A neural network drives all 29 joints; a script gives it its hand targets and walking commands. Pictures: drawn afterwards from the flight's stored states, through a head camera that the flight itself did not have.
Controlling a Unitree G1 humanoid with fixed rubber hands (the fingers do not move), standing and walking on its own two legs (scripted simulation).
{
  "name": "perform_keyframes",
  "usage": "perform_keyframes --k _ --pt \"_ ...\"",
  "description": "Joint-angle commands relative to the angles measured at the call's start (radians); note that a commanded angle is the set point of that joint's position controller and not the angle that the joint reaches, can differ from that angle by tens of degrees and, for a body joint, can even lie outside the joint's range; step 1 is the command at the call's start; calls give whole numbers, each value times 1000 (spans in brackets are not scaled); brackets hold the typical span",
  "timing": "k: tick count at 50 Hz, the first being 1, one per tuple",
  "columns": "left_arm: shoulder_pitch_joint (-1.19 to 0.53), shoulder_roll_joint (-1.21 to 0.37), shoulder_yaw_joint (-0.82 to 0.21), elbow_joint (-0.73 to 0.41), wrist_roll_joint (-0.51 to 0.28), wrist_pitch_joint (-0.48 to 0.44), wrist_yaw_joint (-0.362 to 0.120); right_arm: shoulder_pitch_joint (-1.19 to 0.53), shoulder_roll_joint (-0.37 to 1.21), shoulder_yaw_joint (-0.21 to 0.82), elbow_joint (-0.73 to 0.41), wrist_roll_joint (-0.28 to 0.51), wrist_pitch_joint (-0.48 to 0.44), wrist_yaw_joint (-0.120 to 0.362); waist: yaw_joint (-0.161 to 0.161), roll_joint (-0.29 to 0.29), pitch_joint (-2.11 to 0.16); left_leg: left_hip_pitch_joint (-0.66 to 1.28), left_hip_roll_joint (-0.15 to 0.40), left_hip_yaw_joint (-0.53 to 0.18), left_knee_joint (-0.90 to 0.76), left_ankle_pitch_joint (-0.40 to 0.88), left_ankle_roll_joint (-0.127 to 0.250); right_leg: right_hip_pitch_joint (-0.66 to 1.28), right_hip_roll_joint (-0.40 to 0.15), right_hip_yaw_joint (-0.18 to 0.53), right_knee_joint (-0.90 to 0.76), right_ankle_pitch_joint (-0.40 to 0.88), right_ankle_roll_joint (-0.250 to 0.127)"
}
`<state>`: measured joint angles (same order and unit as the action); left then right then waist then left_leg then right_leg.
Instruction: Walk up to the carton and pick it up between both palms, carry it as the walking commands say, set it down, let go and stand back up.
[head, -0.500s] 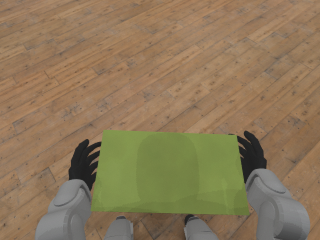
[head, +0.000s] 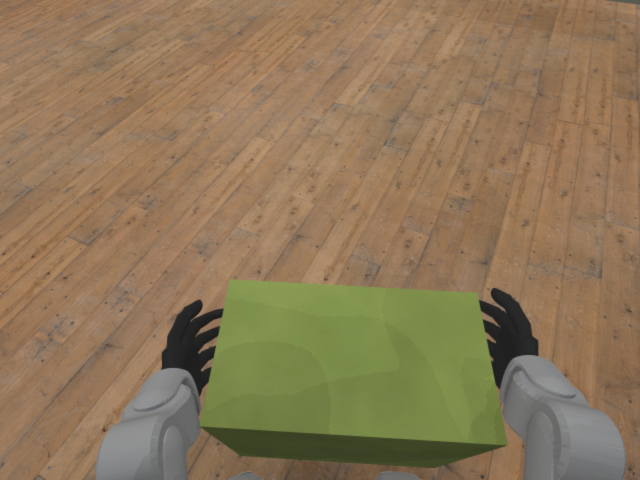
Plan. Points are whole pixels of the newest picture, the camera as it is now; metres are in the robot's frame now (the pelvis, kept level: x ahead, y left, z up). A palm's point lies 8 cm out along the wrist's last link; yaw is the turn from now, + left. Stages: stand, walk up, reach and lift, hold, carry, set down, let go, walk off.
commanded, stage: carry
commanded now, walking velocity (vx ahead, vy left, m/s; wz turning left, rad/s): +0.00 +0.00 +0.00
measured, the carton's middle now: (343, 384) +0.22 -0.03 +0.00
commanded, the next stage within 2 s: none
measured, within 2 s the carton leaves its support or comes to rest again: neither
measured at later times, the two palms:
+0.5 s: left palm (119, 432) +0.18 +0.20 +0.07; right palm (484, 412) +0.16 -0.15 +0.07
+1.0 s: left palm (154, 459) +0.15 +0.16 +0.07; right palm out of the picture +0.10 -0.19 +0.07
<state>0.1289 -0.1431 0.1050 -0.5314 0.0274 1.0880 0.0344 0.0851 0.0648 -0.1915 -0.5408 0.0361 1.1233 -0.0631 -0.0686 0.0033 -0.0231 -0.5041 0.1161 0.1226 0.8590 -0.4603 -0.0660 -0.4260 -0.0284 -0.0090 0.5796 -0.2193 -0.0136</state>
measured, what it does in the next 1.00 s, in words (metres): steps on the spot: left foot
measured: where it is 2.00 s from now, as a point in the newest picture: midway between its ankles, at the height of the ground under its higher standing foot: outside the picture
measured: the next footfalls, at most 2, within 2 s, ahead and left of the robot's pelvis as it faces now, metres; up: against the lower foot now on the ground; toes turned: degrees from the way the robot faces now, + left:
left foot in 0.12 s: +0.07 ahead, +0.18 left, +0.00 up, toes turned +6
left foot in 1.48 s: -0.07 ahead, +0.16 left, +0.00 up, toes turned -4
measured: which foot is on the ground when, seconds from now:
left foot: up 0.00-0.10, down 0.12-1.00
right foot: down 0.00-1.00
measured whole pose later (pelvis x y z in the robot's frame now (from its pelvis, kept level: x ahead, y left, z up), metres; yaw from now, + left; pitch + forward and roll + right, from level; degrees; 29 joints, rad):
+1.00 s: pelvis -0.09 +0.03 +0.00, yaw -9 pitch +3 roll +1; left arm 0.15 -0.15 0.11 -0.57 0.04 1.08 0.05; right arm 0.07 0.08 -0.19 -0.49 0.04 1.08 -0.04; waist -0.02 -0.03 -0.05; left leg -0.45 0.13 0.17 0.56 -0.28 -0.04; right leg -0.47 0.00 0.06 0.51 -0.09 0.01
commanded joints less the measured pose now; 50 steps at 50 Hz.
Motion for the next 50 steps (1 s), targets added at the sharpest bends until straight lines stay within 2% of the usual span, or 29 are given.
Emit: perform_keyframes --k 1,3,4,5,6,7,8,9,11,12,13,14,15,18,19,21,25,27,31,32,34,35,38,39,40,41,43,47,50 --pt "-383 -626 -676 -240 -209 -28 -66 -405 795 902 -209 353 -19 147 79 -176 -334 91 -28 -30 -188 87 -7 204 -184 122 -245 10 -73" --pt "-391 -625 -690 -232 -206 -22 -59 -401 753 876 -224 341 -19 146 69 -159 -357 213 -51 18 -377 159 -8 177 -151 99 -197 -13 -65" --pt "-379 -625 -692 -201 -200 -12 -56 -416 736 859 -239 335 -16 141 68 -117 -359 294 -29 1 -438 172 5 104 -123 76 -164 -87 -47" --pt "-381 -614 -706 -209 -204 -7 -52 -388 725 846 -227 321 -15 140 70 16 -402 386 78 -102 -468 203 22 56 -88 46 -75 -76 -26" --pt "-433 -612 -733 -253 -211 -10 -54 -394 711 832 -225 312 -17 143 68 204 -372 352 233 -292 -567 212 64 -24 -18 -11 -11 -183 20" --pt "-421 -597 -734 -246 -211 -5 -57 -360 689 821 -225 295 -14 143 66 215 -329 283 258 -287 -621 21 80 -27 -1 -37 9 -206 44" --pt "-450 -612 -759 -209 -230 7 -57 -355 687 800 -185 265 -11 138 63 197 -252 126 249 -282 -649 -201 92 20 3 -38 82 -194 39" --pt "-461 -595 -746 -175 -222 17 -60 -353 662 793 -167 256 -3 133 68 149 -214 63 226 -235 -656 -230 73 60 -2 -40 100 -154 40" --pt "-514 -617 -782 -179 -256 22 -63 -313 635 745 -151 229 -8 124 65 166 -188 121 170 -139 -614 -86 48 44 -12 -40 34 -71 33" --pt "-538 -608 -780 -173 -259 28 -67 -342 619 737 -156 223 -8 118 62 142 -176 111 164 -134 -602 -93 47 49 -6 -55 13 -79 36" --pt "-522 -614 -779 -147 -262 35 -68 -343 608 726 -158 220 -10 113 61 199 -182 114 150 -134 -597 -125 48 69 -7 -53 -12 -78 39" --pt "-563 -617 -786 -161 -277 34 -71 -343 613 720 -148 210 -9 106 63 151 -161 99 148 -130 -578 -121 49 75 -24 -39 -57 -81 33" --pt "-504 -604 -765 -105 -266 45 -67 -311 594 708 -120 206 -5 100 60 194 -195 139 130 -128 -555 -79 47 93 -40 -18 -92 -57 30" --pt "-517 -590 -758 -109 -266 47 -65 -316 596 706 -109 204 5 96 60 67 -208 191 96 -116 -487 36 47 53 -78 33 -138 -70 13" --pt "-545 -598 -754 -119 -258 40 -64 -360 617 719 -110 218 3 103 62 61 -189 180 89 -114 -503 -35 47 20 -62 25 -145 -139 10" --pt "-558 -641 -737 -122 -253 33 -63 -458 674 753 -156 270 -2 116 69 37 -179 165 110 -143 -524 -51 42 12 -54 7 -136 -125 13" --pt "-479 -662 -698 -102 -239 19 -64 -457 701 792 -201 304 -9 120 76 -34 -230 204 160 -122 -459 137 40 34 -70 13 -114 25 15" --pt "-485 -661 -704 -108 -243 7 -63 -444 703 797 -190 301 -15 118 75 -68 -287 232 140 -82 -393 187 30 46 -92 68 -126 104 3" --pt "-456 -680 -725 -152 -258 -16 -66 -440 720 810 -239 317 -35 120 69 -55 -369 257 118 -30 -312 256 12 79 -122 134 -94 319 -19" --pt "-453 -669 -725 -145 -256 -16 -70 -413 712 803 -215 302 -31 123 67 -73 -338 238 125 -31 -323 237 14 58 -112 128 -94 259 -17" --pt "-482 -673 -743 -179 -257 -27 -67 -395 727 801 -200 306 -39 130 69 -30 -348 253 109 -20 -319 123 9 24 -120 171 -128 164 -24" --pt "-519 -684 -756 -215 -263 -37 -69 -425 752 814 -214 320 -46 136 68 -57 -351 245 92 -21 -323 63 4 19 -125 186 -155 82 -28" --pt "-464 -679 -731 -178 -240 -35 -67 -418 731 818 -205 314 -47 139 74 -35 -361 266 97 -46 -337 26 11 -25 -121 202 -201 -103 -21" --pt "-464 -680 -731 -186 -232 -41 -67 -445 736 836 -230 323 -55 141 71 -72 -354 274 86 -25 -327 36 9 -29 -115 184 -215 -123 -22" --pt "-470 -682 -738 -202 -240 -45 -68 -433 736 835 -235 316 -57 139 73 -92 -363 288 59 -16 -299 59 6 -36 -127 222 -247 -139 -23" --pt "-454 -687 -737 -200 -233 -48 -67 -431 735 844 -251 318 -57 142 72 -88 -375 302 63 -20 -314 63 13 -31 -121 188 -238 -151 -18" --pt "-440 -665 -730 -184 -219 -44 -67 -416 715 838 -232 307 -56 137 71 -90 -355 307 34 -21 -308 59 14 -46 -120 207 -281 -199 -7" --pt "-462 -634 -718 -181 -214 -38 -64 -434 706 836 -207 295 -46 129 67 -169 -334 337 -1 -2 -297 60 28 -67 -101 188 -318 -262 0" --pt "-465 -619 -717 -162 -217 -23 -66 -398 685 805 -172 265 -37 120 58 -138 -311 366 -15 -13 -301 27 43 -134 -72 162 -320 -328 -3"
